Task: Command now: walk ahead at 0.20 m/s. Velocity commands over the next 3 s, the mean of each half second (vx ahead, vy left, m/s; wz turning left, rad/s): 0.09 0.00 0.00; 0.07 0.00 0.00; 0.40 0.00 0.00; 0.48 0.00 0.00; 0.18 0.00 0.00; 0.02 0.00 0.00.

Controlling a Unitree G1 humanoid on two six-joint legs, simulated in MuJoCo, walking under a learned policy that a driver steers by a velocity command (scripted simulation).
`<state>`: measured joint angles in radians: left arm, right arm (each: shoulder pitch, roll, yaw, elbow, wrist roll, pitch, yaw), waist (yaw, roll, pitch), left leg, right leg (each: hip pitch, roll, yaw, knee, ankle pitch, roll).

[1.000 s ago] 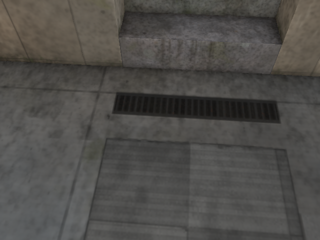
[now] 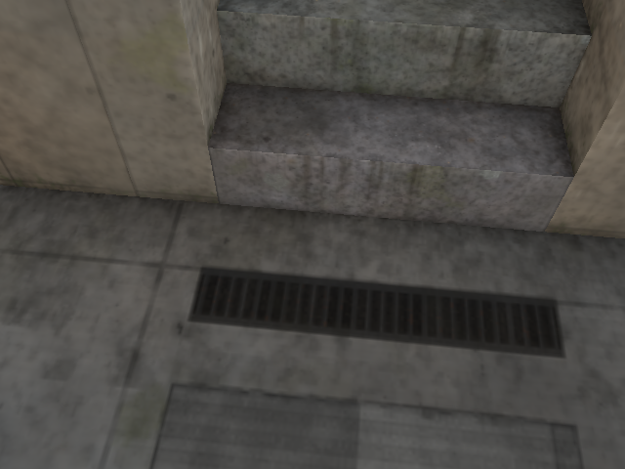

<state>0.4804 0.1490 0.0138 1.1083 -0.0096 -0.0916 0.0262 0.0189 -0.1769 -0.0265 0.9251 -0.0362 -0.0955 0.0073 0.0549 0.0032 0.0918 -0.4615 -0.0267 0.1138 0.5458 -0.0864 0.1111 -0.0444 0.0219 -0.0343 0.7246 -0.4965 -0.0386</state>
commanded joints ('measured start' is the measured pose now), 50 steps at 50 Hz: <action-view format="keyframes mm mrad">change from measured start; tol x16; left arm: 1 188 114 30 1 -12 19 11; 14 -120 54 10 -34 37 118 7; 50 -136 6 -7 -36 45 53 -12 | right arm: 1 368 -205 -58 53 48 20 -4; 4 205 -58 -9 49 37 20 -23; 50 491 -94 -28 208 20 78 -33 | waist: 1 -106 64 -451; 4 -44 38 -118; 14 -36 100 -84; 20 -84 -130 28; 50 -108 115 56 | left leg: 1 693 448 -491 -96 853 263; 5 221 272 -215 -265 594 133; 8 150 235 -146 -273 580 118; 17 23 209 -253 -343 -367 35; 23 314 101 -158 -223 -98 -48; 41 284 121 -171 -239 -64 -50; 46 181 103 -219 -236 -626 14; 50 315 276 -476 -372 -702 114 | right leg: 1 -395 11 100 621 -69 -3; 18 -42 -104 83 -330 295 -4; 21 -275 -155 175 -443 167 -23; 41 -162 -116 109 -410 336 -13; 46 -290 -54 95 -339 -157 -67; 50 -414 -7 -6 -133 55 -54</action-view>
